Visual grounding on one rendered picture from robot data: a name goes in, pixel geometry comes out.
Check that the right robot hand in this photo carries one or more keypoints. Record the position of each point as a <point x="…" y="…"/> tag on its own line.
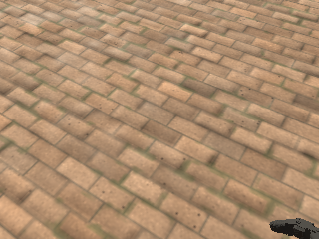
<point x="298" y="227"/>

